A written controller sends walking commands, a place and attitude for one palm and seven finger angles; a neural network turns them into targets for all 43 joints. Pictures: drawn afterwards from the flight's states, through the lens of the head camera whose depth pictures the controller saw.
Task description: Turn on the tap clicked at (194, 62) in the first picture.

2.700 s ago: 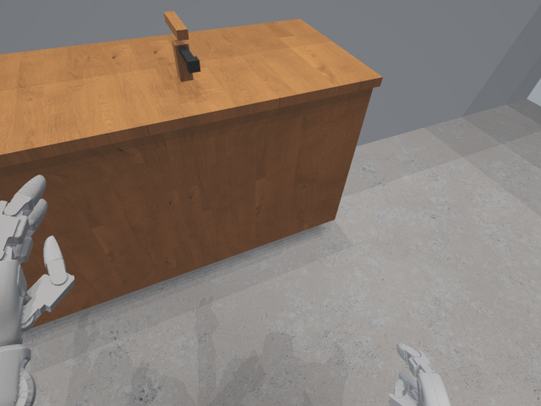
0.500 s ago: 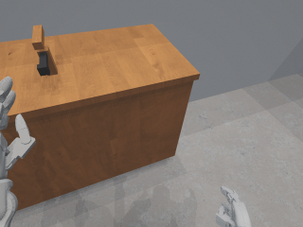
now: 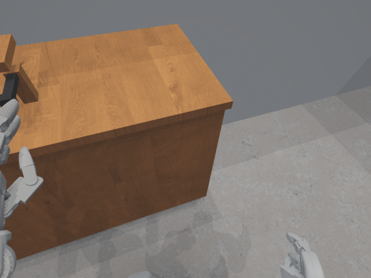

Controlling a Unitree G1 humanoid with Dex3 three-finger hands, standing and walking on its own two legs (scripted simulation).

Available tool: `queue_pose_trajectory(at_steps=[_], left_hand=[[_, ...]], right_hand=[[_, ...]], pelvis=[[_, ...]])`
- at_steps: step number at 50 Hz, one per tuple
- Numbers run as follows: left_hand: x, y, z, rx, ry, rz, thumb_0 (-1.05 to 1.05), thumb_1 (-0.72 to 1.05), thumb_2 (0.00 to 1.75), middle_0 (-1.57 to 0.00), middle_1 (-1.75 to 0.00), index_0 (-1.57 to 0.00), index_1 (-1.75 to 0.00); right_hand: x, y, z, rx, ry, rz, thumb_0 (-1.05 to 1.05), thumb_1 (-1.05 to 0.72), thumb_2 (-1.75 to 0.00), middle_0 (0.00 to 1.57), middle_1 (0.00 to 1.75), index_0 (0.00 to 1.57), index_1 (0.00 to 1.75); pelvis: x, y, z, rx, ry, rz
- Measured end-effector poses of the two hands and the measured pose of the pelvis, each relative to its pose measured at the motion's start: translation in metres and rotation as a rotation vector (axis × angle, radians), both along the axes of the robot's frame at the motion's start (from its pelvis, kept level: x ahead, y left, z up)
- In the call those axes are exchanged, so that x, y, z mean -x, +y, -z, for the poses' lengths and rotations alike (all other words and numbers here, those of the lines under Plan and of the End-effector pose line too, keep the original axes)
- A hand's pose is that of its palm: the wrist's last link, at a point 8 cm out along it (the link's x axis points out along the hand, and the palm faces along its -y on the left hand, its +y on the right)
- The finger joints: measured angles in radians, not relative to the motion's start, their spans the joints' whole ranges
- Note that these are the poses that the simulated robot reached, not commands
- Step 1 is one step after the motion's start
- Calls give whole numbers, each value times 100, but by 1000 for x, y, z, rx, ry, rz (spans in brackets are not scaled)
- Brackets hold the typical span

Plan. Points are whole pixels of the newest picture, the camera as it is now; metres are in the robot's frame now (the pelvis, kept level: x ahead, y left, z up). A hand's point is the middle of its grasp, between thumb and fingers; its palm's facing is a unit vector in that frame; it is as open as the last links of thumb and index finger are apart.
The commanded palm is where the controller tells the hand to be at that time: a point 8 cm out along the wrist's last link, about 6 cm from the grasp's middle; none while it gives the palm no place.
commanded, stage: come to a stop and stand still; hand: left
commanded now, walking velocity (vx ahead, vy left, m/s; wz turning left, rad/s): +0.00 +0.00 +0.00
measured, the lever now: (8, 101) +0.45 +0.43 +0.12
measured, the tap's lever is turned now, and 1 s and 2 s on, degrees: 0 0 0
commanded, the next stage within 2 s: none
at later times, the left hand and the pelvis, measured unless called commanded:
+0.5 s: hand (62, 182) +0.23 +0.20 +0.17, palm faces +0.39 -0.81 -0.44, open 7.4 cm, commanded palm +0.18 +0.24 +0.18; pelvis +0.01 -0.03 +0.00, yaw -1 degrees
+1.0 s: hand (30, 234) +0.16 +0.22 +0.16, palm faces +0.44 -0.82 -0.38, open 7.4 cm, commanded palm +0.10 +0.25 +0.18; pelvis -0.06 -0.03 +0.00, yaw +0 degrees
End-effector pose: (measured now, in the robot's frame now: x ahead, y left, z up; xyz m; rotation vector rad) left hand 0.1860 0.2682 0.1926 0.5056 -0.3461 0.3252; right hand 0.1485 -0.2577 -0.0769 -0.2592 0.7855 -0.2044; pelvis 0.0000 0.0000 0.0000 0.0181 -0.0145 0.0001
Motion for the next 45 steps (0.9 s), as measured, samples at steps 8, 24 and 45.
queue_pose_trajectory(at_steps=[8, 24, 45], left_hand=[[-18, 15, -4, -10, -70, -2, 2, 89, 90, -21, -30, -22, -30], [-3, -33, 5, 16, 94, -48, 2, 89, 90, -21, -30, -22, -30], [65, -10, 13, 49, 6, -88, 2, 89, 90, -21, -30, -21, -30]], right_hand=[[-35, 10, -14, 4, -86, 10, 1, -91, -90, 20, 30, 19, 30], [-26, 17, 13, -148, -37, -84, 1, -90, -90, 20, 30, 20, 30], [46, 7, 2, -63, -71, -71, 1, -90, -90, 20, 30, 20, 30]], pelvis=[[-28, 3, 5, 9, -8, 15], [-16, -33, -1, 4, -3, 17], [47, -25, 5, 13, -51, 2]])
